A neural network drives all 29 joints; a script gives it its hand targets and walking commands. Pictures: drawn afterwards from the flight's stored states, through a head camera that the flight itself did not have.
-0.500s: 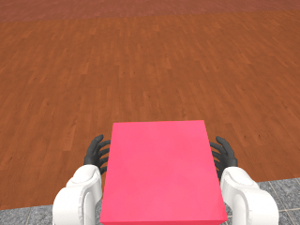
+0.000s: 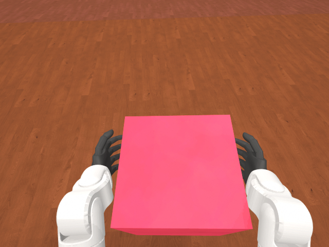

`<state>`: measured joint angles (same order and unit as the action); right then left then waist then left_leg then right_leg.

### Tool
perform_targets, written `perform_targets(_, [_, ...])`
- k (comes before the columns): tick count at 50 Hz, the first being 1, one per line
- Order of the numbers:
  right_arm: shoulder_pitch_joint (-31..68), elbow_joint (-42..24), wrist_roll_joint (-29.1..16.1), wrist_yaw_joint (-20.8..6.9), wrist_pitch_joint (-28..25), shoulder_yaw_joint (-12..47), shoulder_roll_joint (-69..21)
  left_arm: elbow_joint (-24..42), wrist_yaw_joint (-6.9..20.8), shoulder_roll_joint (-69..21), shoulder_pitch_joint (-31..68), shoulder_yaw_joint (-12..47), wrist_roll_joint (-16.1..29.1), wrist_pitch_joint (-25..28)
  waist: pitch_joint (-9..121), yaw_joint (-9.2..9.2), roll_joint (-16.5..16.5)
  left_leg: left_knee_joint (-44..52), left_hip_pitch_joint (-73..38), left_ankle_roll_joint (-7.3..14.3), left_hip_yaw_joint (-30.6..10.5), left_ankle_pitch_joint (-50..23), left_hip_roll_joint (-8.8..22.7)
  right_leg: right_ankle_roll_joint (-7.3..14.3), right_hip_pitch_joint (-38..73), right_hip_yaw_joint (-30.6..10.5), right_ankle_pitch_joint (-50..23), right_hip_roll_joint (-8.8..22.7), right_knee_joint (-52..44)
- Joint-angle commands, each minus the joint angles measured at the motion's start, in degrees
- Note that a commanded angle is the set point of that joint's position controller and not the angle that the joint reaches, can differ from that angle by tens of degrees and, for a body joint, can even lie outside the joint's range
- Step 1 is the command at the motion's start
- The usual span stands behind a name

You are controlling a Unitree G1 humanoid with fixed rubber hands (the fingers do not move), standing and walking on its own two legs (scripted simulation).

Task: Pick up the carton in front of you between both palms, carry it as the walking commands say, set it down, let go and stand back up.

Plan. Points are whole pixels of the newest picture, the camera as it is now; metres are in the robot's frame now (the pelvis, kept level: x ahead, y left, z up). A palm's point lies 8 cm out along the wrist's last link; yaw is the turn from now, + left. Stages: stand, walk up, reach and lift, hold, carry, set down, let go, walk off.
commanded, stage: carry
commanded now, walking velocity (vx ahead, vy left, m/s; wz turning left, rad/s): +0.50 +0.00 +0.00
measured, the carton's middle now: (177, 182) +0.26 +0.00 +0.06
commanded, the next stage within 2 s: none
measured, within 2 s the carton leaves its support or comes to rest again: neither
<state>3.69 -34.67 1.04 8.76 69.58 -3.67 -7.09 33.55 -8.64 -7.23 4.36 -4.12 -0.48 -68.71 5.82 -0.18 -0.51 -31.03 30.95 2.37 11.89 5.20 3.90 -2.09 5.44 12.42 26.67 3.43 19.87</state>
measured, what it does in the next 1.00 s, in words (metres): climbs: left foot, then right foot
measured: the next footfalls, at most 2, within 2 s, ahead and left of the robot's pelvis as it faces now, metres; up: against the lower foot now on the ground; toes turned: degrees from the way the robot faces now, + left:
left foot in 0.02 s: +0.19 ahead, +0.10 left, +0.00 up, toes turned +12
right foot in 0.50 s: +0.51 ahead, -0.07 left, +0.03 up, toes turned -7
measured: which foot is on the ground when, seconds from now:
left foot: up 0.00-0.00, down 0.02-0.50, up 0.52-0.84, down 0.86-1.00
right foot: down 0.00-0.04, up 0.06-0.48, down 0.50-0.86, up 0.88-1.00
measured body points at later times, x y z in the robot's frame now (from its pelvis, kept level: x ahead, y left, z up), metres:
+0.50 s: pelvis +0.33 +0.00 +0.00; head +0.36 +0.00 +0.45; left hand +0.69 +0.17 +0.16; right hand +0.70 -0.13 +0.15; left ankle +0.16 +0.09 -0.71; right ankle +0.46 -0.07 -0.70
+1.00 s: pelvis +0.59 +0.02 +0.05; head +0.66 +0.03 +0.49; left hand +0.97 +0.16 +0.17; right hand +0.95 -0.14 +0.17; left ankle +0.66 +0.10 -0.68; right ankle +0.52 -0.08 -0.65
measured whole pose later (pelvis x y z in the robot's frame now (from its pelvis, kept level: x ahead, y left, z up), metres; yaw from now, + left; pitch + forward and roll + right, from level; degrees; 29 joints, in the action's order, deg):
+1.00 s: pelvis +0.59 +0.02 +0.05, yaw +0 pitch +5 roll +0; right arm 33.1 -14.2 0.0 10.7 67.2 -14.2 -6.1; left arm 14.5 -10.3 -5.2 33.6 -16.2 0.7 -67.5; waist -3.5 2.8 -0.7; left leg -32.0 27.1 4.6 6.7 14.9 -1.3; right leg 0.7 -21.2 0.5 34.2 -0.9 47.6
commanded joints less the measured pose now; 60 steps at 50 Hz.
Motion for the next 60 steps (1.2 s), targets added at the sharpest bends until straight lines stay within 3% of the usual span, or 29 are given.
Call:
perform_targets(1, [27.84,0.32,-14.28,-1.65,-0.08,30.57,-25.25,1.84,1.04,-25.47,29.54,31.43,13.55,-0.77,12.07,5.01,0.41,1.5,-30.95,1.1,-2.22,9.16,-1.76,4.96,-16.12,1.87,-34.36,4.34,26.84])
perform_targets(2, [30.98,1.52,-13.91,-0.7,-0.03,29.03,-22.34,1.55,0.18,-25.69,31.27,30.96,13.71,-1.41,19.05,4.34,17.32,9.43,-44.07,9.87,-32.58,22.19,15.5,1.93,-33.15,-0.66,-17.92,-1.92,47.34])
perform_targets(3, [32.59,3.18,-15.38,-0.25,0.12,28.77,-24.41,0.93,-0.49,-24.92,34.51,29.63,14.33,-1.54,17.45,3.95,20.4,18.7,-44.57,11.86,-45.27,17.78,18.19,2.36,-42.86,-7.86,1.35,-5.89,57.28])
perform_targets(5, [40.04,1.76,-17.52,-0.21,-0.29,29.04,-27.53,-1.88,-1.35,-28.73,39.61,27.79,14.22,-1.16,17.25,3.06,8.51,13.41,-39.68,9.92,-33.36,5.93,16.77,5.06,-45.47,-13.27,-2.41,0.03,62.79])
perform_targets(7, [45.89,3.17,-18.01,-0.77,-1.1,29.07,-30.44,-5.3,-1.48,-31.36,43.32,26.74,13.31,-0.56,16.8,2.81,4.43,12.53,-32.86,7.86,-24.07,3.78,14.16,5.86,-44.61,-13.42,-7.55,2.89,57.64])
perform_targets(15, [56.45,15.65,-15.1,-0.32,-2.77,24.02,-30.32,-16.43,-2.26,-31.77,54.66,23.67,9.39,1.11,14.09,2.79,6.4,14.5,-35.78,9.85,-13.17,-2.36,10.34,4.27,-54.1,-8.39,-16.32,2.65,41.95])
perform_targets(20, [60.86,21.29,-12.47,0.91,-2.83,20.72,-31.01,-21.78,-2.07,-33.1,60.19,21.36,10.07,1.19,10.89,3.69,7.81,12.2,-36.44,9.36,-8.75,-13.14,8.16,6.16,-47.85,-2.94,-17.4,-0.88,23.03])
perform_targets(22, [62.54,22.06,-12.27,0.99,-2.68,20.61,-32.45,-23.05,-1.78,-34.02,61.5,20.58,10.2,1.06,11.44,1.98,9.81,8.07,-36.92,7.42,-6.69,-23.36,8.26,7.51,-41.45,-0.72,-16.15,-3.02,18.36])
perform_targets(24, [62.44,22.81,-12.14,0.99,-2.36,20.65,-33.82,-25.03,-1.46,-34.59,60.34,19.75,10.08,1.03,18.88,-3.63,6.48,-11.38,-32.35,3.29,-0.7,-35.99,5.25,8.17,-20.01,3.57,-16.79,-8.28,12.41])
perform_targets(25, [63.69,22.42,-11.69,1.06,-2.38,20.76,-34.17,-25.5,-1.15,-35.01,58.66,19.21,9.89,1.03,24.31,-6.19,1.36,-24.17,-20.23,1.6,-2.16,-20.01,3.06,8.4,-3.3,-7.9,-12.38,-1.26,11.27])
perform_targets(26, [62.55,21.98,-11.1,1.0,-2.18,20.64,-36.05,-25.48,-1.18,-34.54,60.89,19.77,9.97,1.16,31.11,-3.9,-16.57,-41.54,-0.78,-1.28,-5.22,10.08,-5.15,17.53,12.05,-41.08,-15.96,16.93,5.87])
perform_targets(27, [64.49,20.31,-11.02,1.1,-2.11,20.49,-35.85,-25.3,-0.72,-37.53,59.83,20.73,11.69,1.34,29.61,-4.98,-19.2,-52.01,9.65,-1.26,-9.8,22.22,-8.58,20.31,14.83,-48.98,-27.94,17.15,0.53])
perform_targets(28, [65.39,20.14,-11.04,1.16,-2.54,20.84,-38.12,-21.8,-0.08,-39.87,62.34,22.05,13.28,1.66,27.14,-5.03,-13.74,-57.2,14.43,0.16,-13.06,22.16,-5.81,19.92,14.93,-40.03,-41.11,16.61,5.7])
perform_targets(29, [65.45,18.89,-10.84,1.03,-3.18,20.75,-39.69,-19.32,0.59,-42.65,64.31,24.07,15.23,2.2,26.35,-5.54,-5.8,-55.92,15.3,0.35,-13.25,20.62,-4.32,18.09,12.91,-33.6,-48.11,15.1,8.55])
perform_targets(30, [64.53,17.62,-10.22,0.84,-3.89,20.84,-40.83,-16.41,1.15,-44.59,65.69,25.76,16.29,2.93,24.64,-4.69,-2.82,-52.26,15.49,0.58,-13.05,19.24,-2.62,15.85,10.22,-29.04,-50.13,14.01,8.73])
perform_targets(32, [62.16,15.22,-9.01,0.64,-5.27,21.83,-41.39,-12.11,1.83,-46.04,66.28,28.26,17.58,4.39,24.78,-3.28,-3.36,-44.85,13.39,0.04,-12.67,17.84,-1.43,13.56,8.54,-24.83,-48.86,12.85,7.63])
perform_targets(36, [56.62,11.56,-8.66,0.82,-6.68,24.55,-38.89,-8.15,1.98,-42.05,60.16,30.15,17.31,5.56,24.38,-3.05,-5.69,-28.11,10.47,-0.86,-9.0,16.63,-3.12,13.66,6.96,-16.4,-61.81,11.15,9.17])
perform_targets(40, [56.44,9.31,-10.91,0.97,-6.08,26.68,-34.58,-8.36,1.42,-35.85,55.89,29.21,15.84,4.98,23.36,-2.32,-8.91,-8.95,-0.52,-0.84,-2.85,5.1,-7.2,10.72,2.4,-7.68,-64.83,6.34,12.95])
perform_targets(42, [56.54,10.44,-12.28,0.59,-4.93,27.0,-33.4,-10.33,0.85,-33.44,55.06,27.81,14.61,3.95,23.43,-0.05,-7.73,3.08,-13.03,0.33,-0.61,-6.86,-8.01,8.18,-2.33,-4.82,-61.93,5.4,19.35])
perform_targets(43, [56.33,11.36,-12.51,0.42,-4.25,26.75,-32.46,-11.41,0.48,-32.34,54.98,26.9,13.61,3.34,24.11,1.4,-6.18,6.08,-23.11,2.01,-4.28,-17.31,-4.52,5.63,-8.81,-5.84,-51.56,4.27,22.25])
perform_targets(44, [56.78,12.66,-12.27,0.49,-3.78,25.99,-31.21,-12.55,0.2,-31.43,55.25,25.78,12.37,2.43,28.67,2.02,4.17,-1.84,-37.54,7.14,-19.12,-53.32,9.24,2.08,-19.99,-6.5,-25.19,0.3,30.74])
perform_targets(45, [56.0,15.3,-12.46,0.74,-3.15,25.24,-31.14,-14.33,0.04,-30.96,54.78,24.92,11.95,1.56,31.48,3.97,13.21,-2.15,-45.66,14.68,-29.07,-65.58,15.56,1.68,-29.76,-9.71,5.8,-5.88,37.57])
perform_targets(47, [57.29,15.73,-14.16,0.1,-2.46,25.41,-34.24,-15.28,-0.1,-33.5,56.37,23.59,11.58,0.94,29.6,4.01,9.66,0.66,-44.59,14.44,-28.33,-50.61,14.63,3.04,-34.18,-14.66,11.85,-4.34,37.36])
perform_targets(49, [61.74,14.29,-15.85,-1.24,-2.43,26.63,-38.24,-16.44,0.18,-36.55,58.5,22.91,11.1,0.93,25.31,3.03,7.0,1.34,-41.03,10.48,-23.61,-43.02,11.19,2.92,-33.86,-14.28,8.72,-2.79,24.71])
perform_targets(51, [64.79,13.87,-16.78,-2.09,-2.65,27.36,-40.37,-17.41,0.28,-38.05,59.23,22.8,10.33,1.25,25.76,3.13,6.64,1.77,-37.76,8.81,-19.38,-38.02,8.87,2.17,-27.04,-11.44,3.52,-4.78,15.65])
perform_targets(53, [66.12,14.02,-17.2,-2.09,-2.76,27.69,-40.26,-18.35,0.11,-37.84,59.25,22.62,9.5,1.52,27.21,1.99,6.62,-0.08,-34.35,7.22,-15.37,-29.98,7.5,1.94,-18.57,-9.24,-7.71,-4.15,5.61])
perform_targets(55, [65.4,16.33,-16.18,-1.54,-2.52,26.97,-38.69,-19.4,-0.08,-36.47,59.07,21.89,8.84,1.07,27.36,0.86,5.72,-1.17,-25.33,4.29,-14.14,-16.91,4.99,3.19,-8.53,-13.09,-19.32,0.08,3.64])
perform_targets(57, [65.44,18.64,-14.73,-0.91,-1.64,25.42,-37.72,-21.52,-0.34,-34.91,59.78,21.26,8.01,0.54,24.18,0.09,-2.93,-2.42,-18.24,1.51,-10.84,-5.88,1.4,6.37,-6.35,-16.8,-46.91,6.08,11.79])
perform_targets(60, [64.48,23.61,-12.63,-0.6,-0.71,23.42,-37.82,-24.57,0.25,-35.77,59.11,20.53,8.3,-0.43,22.74,-0.03,-4.22,-4.62,-19.7,1.48,-10.75,-7.59,0.99,5.86,-8.22,-15.84,-50.27,5.57,13.17])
